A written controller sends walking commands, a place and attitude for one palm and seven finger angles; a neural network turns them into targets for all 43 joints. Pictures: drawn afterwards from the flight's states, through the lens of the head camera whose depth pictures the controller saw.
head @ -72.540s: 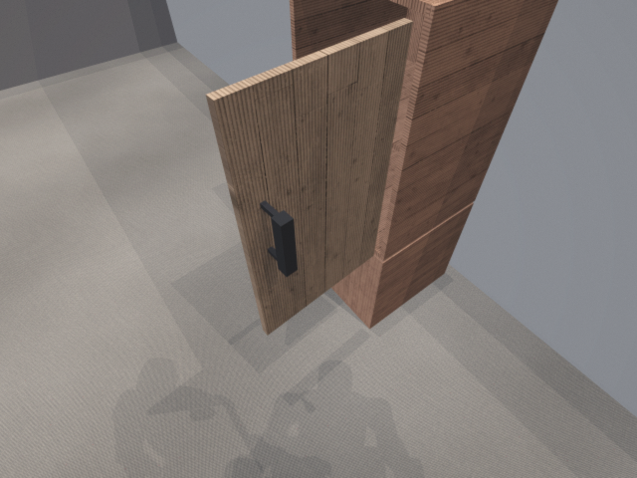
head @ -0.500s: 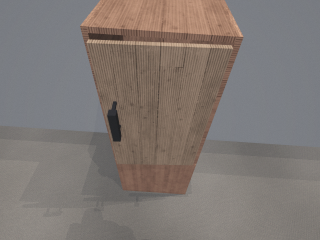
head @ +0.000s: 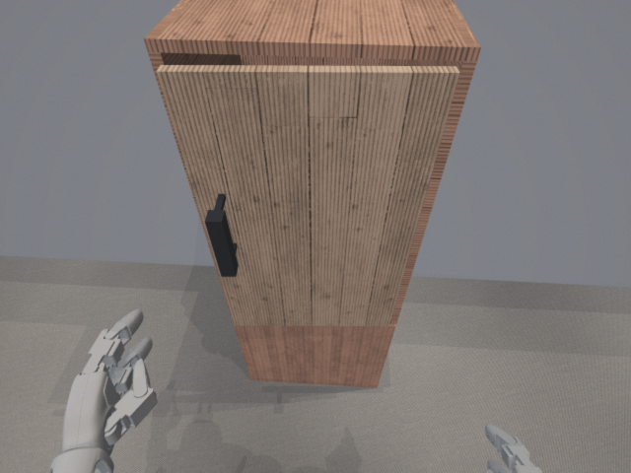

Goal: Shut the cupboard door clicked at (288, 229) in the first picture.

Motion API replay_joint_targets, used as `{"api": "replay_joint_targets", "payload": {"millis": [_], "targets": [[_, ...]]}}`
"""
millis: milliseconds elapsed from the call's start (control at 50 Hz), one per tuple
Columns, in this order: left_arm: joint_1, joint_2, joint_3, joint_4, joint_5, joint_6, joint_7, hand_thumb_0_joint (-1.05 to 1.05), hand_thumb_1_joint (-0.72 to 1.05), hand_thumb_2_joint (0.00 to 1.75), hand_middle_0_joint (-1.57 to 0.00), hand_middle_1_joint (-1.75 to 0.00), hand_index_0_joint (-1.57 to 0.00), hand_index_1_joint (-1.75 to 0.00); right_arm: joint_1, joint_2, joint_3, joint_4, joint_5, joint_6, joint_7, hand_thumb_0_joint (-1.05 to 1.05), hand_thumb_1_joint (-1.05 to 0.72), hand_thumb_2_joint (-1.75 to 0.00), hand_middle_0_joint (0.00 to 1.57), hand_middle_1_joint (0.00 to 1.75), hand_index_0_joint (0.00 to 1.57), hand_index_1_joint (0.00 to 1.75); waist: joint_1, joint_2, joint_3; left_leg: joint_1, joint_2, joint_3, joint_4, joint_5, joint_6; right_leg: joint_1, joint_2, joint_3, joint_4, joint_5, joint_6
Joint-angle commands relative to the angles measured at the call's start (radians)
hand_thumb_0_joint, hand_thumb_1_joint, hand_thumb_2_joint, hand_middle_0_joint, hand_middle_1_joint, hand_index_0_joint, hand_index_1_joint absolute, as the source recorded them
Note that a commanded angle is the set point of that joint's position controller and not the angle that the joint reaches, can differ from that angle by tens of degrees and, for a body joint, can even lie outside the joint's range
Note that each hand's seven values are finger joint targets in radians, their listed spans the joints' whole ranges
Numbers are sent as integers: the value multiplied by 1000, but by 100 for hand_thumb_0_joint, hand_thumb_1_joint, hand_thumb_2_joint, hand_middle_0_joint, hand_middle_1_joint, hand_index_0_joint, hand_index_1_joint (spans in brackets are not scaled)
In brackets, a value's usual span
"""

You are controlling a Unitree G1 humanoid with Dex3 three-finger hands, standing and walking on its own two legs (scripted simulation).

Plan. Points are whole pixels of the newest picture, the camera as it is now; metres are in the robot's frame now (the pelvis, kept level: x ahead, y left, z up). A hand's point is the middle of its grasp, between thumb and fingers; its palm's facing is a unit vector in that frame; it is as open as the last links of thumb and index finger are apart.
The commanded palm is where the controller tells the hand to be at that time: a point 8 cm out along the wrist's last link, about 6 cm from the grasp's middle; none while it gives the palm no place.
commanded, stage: raise the hand and make a fist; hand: left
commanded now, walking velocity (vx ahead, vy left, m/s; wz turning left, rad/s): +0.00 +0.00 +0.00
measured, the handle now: (225, 235) +0.47 +0.16 +0.03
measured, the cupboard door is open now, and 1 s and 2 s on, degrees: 3 3 3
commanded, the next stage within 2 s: bring the fist close to the handle in 1.72 s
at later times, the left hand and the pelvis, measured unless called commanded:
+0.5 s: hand (167, 417) +0.20 +0.19 -0.02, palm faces +0.01 -1.00 -0.03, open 4.8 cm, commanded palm +0.16 +0.24 -0.01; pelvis -0.01 -0.02 -0.07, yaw +0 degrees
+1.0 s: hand (147, 397) +0.21 +0.21 +0.01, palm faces +0.04 -1.00 -0.03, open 3.1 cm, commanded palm +0.19 +0.26 +0.01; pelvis +0.00 +0.02 -0.05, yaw -1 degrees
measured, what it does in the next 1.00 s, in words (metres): stands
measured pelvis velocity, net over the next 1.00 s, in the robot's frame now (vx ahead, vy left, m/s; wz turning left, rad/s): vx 0.00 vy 0.02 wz -0.02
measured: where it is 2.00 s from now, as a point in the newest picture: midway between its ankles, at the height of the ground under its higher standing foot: outside the picture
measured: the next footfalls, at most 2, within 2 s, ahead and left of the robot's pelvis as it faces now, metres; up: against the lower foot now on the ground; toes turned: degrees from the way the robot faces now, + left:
none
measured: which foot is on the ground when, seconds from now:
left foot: down 0.00-1.00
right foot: down 0.00-1.00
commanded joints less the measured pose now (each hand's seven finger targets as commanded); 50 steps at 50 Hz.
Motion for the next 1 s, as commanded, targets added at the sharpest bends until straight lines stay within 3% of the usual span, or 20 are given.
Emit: {"api": "replay_joint_targets", "payload": {"millis": [0, 20, 40, 80, 100, 140, 160, 240, 260, 300, 340, 380, 440, 480, 540, 580, 660, 800, 980], "targets": [[260, 40, 89, 96, -100, -350, -278, 0, 90, 90, -38, -50, -38, -50, -166, -128, -68, -224, -2, -61, 15, 0, -90, -90, 20, 30, 20, 30, 65, -308, -17, -372, 31, -60, 204, 0, -69, -244, -2, 95, 51, -20, 5], [251, 74, 118, 92, -114, -386, -328, 0, 90, 90, -40, -52, -40, -52, -174, -128, -72, -263, 4, -63, 15, 0, -90, -90, 20, 30, 20, 30, 75, -272, -49, -438, 25, -47, 243, -56, -61, -239, -14, 154, 62, -77, 13], [231, 124, 162, 77, -130, -378, -355, 0, 90, 90, -42, -54, -42, -54, -172, -129, -72, -293, 12, -56, 15, 0, -90, -90, 20, 30, 20, 30, 93, -166, -62, -469, 24, -36, 258, -77, -55, -228, -19, 195, 67, -127, 7], [159, 193, 220, -91, -173, -331, -366, 0, 90, 90, -46, -58, -46, -58, -192, -132, -67, -372, 22, -48, 0, 0, -90, -90, 20, 30, 20, 30, 114, -23, -204, -456, 23, -25, 273, -105, -37, -177, -19, 232, 54, -243, 12], [131, 200, 223, -165, -181, -308, -353, 0, 90, 90, -47, -60, -47, -60, -187, -122, -60, -389, 26, -48, -8, 0, -90, -90, 20, 30, 20, 30, 112, 24, -227, -449, 28, -24, 289, -106, -29, -179, -22, 255, 37, -274, 17], [13, 212, 210, -322, -178, -301, -308, 0, 90, 90, -51, -64, -51, -64, -156, -117, -53, -389, 26, -53, -24, 0, -90, -90, 20, 30, 20, 30, 69, 18, -248, -435, 50, -55, 318, -109, -17, -228, -11, 265, 34, -293, 33], [-44, 212, 184, -423, -165, -313, -290, 0, 90, 90, -53, -66, -53, -66, -142, -116, -49, -389, 19, -57, -31, 0, -90, -90, 20, 30, 20, 30, 50, 52, -279, -409, 55, -58, 333, -87, -8, -235, -10, 262, 39, -255, 34], [-92, 176, 100, -477, -131, -334, -278, 0, 90, 90, -60, -74, -60, -74, -105, -118, -33, -329, 8, -65, -59, 0, -90, -90, 20, 30, 20, 30, -14, 38, -249, -396, 72, -82, 380, -26, 5, -302, 13, 209, 93, -106, 35], [-62, 176, 100, -432, -127, -322, -290, 0, 90, 90, -62, -76, -62, -76, -100, -119, -35, -311, 8, -64, -63, 0, -90, -90, 20, 30, 20, 30, -13, 31, -257, -401, 74, -86, 385, -12, 3, -299, 12, 197, 106, -60, 36], [5, 162, 100, -372, -141, -273, -321, 0, 90, 90, -66, -80, -66, -80, -100, -116, -33, -309, 15, -54, -68, 0, -90, -90, 20, 30, 20, 30, 1, 32, -259, -419, 70, -84, 379, -7, -1, -267, 10, 192, 100, -29, 46], [49, 182, 140, -299, -152, -198, -338, 0, 90, 90, -69, -84, -69, -84, -108, -115, -31, -313, 23, -35, -75, 0, -90, -90, 20, 30, 20, 30, 20, -16, -262, -439, 69, -87, 373, 15, -1, -219, 4, 203, 88, 3, 63], [79, 188, 176, -303, -166, -140, -340, 0, 90, 90, -73, -88, -73, -88, -107, -108, -33, -334, 29, -15, -74, 0, -90, -90, 20, 30, 20, 30, 46, -34, -311, -432, 68, -83, 352, 46, -7, -145, -11, 208, 81, 66, 74], [108, 198, 207, -357, -163, -103, -301, 0, 90, 90, -79, -94, -79, -94, -114, -95, -27, -354, 24, 4, -68, 0, -90, -90, 20, 30, 20, 30, 77, -2, -349, -377, 68, -89, 306, 112, -10, -94, -2, 167, 107, 176, 66], [131, 159, 176, -385, -155, -113, -273, 0, 90, 90, -82, -98, -82, -98, -103, -87, -28, -358, 17, 10, -62, 0, -90, -90, 20, 30, 20, 30, 71, 9, -333, -337, 70, -90, 276, 136, -16, -109, 8, 123, 122, 233, 55], [102, 144, 143, -373, -138, -150, -238, 0, 90, 90, -88, -104, -88, -104, -103, -95, -24, -355, 6, 16, -61, 0, -90, -90, 20, 30, 20, 30, 49, -25, -269, -343, 71, -97, 262, 109, -15, -171, 28, 85, 135, 169, 38], [110, 129, 111, -392, -129, -177, -232, 0, 90, 90, -92, -108, -92, -108, -97, -104, -26, -366, 4, 14, -56, 0, -90, -90, 20, 30, 20, 30, 49, 22, -267, -315, 70, -98, 242, 94, -18, -207, 36, 59, 144, 115, 21], [86, 140, 86, -418, -111, -191, -215, 0, 90, 90, -99, -116, -99, -116, -85, -122, -25, -380, 2, 21, -55, 0, -90, -90, 20, 30, 20, 30, 42, 48, -259, -272, 73, -108, 207, 66, -18, -256, 51, 16, 149, 48, 3], [79, 141, 73, -477, -93, -175, -168, 0, 90, 90, -112, -130, -112, -130, -69, -126, -17, -400, 1, 39, -52, 0, -90, -90, 20, 30, 20, 30, 44, 85, -278, -199, 79, -129, 156, 77, -37, -253, 62, -23, 150, 55, -4], [35, 131, 42, -455, -75, -116, -158, 0, 90, 90, -128, -148, -128, -148, -59, -135, -3, -419, 2, 64, -45, 0, -90, -90, 20, 30, 20, 30, 32, 89, -231, -163, 87, -153, 111, 70, -55, -248, 68, -40, 126, 58, -6]]}}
